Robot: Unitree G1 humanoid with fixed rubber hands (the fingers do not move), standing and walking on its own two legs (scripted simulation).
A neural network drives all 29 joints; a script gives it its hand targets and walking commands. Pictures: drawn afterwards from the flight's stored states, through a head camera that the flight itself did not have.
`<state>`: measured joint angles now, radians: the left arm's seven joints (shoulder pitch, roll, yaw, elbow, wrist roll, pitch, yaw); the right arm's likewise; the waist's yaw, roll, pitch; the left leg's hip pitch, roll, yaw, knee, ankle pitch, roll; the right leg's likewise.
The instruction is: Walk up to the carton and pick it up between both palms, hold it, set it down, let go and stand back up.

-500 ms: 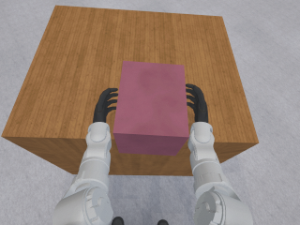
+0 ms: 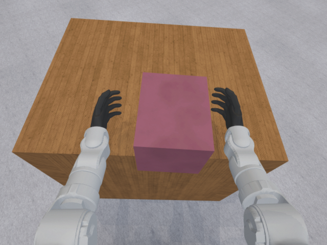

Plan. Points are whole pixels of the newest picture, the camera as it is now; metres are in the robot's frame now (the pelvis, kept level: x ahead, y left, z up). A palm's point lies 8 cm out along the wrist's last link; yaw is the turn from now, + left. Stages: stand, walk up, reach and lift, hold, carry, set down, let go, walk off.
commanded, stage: set down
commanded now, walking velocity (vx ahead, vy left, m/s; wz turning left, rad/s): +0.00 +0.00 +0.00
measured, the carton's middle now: (171, 124) +0.44 +0.01 -0.01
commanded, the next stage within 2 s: none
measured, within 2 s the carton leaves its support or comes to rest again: neither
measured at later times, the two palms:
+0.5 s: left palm (79, 89) +0.41 +0.20 +0.14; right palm (260, 93) +0.43 -0.16 +0.15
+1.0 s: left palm (74, 125) +0.36 +0.21 +0.09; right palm (252, 124) +0.39 -0.16 +0.10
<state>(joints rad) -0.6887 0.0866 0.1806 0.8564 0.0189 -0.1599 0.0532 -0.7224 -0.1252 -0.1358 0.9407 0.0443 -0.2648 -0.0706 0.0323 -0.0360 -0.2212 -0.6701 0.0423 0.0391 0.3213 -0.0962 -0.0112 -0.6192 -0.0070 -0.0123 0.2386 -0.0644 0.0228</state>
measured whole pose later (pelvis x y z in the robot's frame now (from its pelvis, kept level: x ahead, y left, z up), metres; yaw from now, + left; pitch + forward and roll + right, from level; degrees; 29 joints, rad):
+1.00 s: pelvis -0.01 +0.00 +0.01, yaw +2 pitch +6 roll -1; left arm -0.55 0.16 0.15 0.65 -0.04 0.11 0.02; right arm -0.58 -0.17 -0.01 0.72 0.22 0.00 -0.16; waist 0.01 -0.03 -0.07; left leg -0.26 0.04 0.01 0.26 -0.11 -0.02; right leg -0.19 -0.01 -0.04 0.16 -0.07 0.01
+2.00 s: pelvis +0.01 -0.01 +0.01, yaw -1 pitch -2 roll +0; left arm 0.15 0.14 0.01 0.26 -0.09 -0.06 0.06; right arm 0.20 -0.17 0.07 0.28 0.19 -0.22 -0.06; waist 0.03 -0.03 0.01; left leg -0.09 0.05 0.06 0.31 -0.18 -0.02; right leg -0.07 0.00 0.01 0.26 -0.17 0.01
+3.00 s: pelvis +0.03 -0.01 +0.00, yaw -1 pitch -1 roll +0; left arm 0.29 0.18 -0.01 0.35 0.02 0.17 0.00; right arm 0.24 -0.13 0.00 0.65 0.04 -0.22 -0.01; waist 0.05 -0.04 -0.01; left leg -0.10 0.07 0.07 0.40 -0.27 -0.04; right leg -0.10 0.01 0.02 0.38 -0.26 0.00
